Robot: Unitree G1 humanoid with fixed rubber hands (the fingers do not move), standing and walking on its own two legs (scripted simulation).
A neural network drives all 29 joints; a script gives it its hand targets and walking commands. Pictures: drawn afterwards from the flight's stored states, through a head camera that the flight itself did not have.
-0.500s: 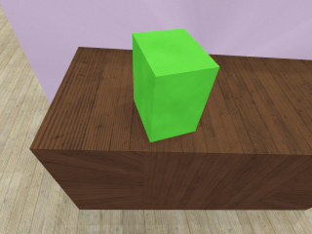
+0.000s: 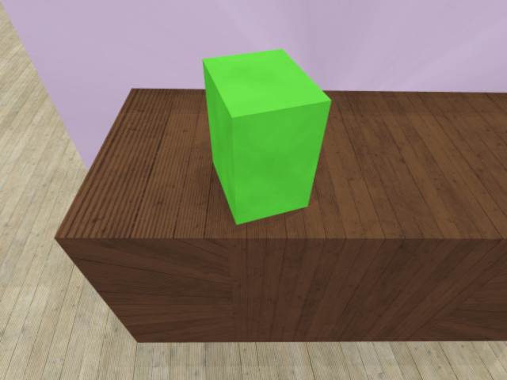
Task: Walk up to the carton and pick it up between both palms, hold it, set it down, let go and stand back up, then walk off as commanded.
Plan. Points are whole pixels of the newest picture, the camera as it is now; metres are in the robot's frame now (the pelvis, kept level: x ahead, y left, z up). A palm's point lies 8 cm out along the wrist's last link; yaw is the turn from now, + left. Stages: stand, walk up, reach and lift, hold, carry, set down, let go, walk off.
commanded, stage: walk up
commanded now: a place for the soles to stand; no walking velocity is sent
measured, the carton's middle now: (259, 138) +0.60 +0.03 +0.06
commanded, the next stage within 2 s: none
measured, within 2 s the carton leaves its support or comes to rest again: neither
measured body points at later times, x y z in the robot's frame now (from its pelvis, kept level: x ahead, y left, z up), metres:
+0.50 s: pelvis +0.03 -0.06 +0.00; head +0.05 -0.06 +0.45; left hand +0.11 +0.27 -0.09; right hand +0.12 -0.37 -0.11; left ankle +0.01 +0.10 -0.69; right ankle +0.13 -0.14 -0.73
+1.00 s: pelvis +0.03 -0.02 +0.01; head +0.07 +0.01 +0.46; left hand +0.08 +0.31 -0.12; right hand +0.13 -0.34 -0.08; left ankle +0.03 +0.07 -0.73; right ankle +0.05 -0.16 -0.71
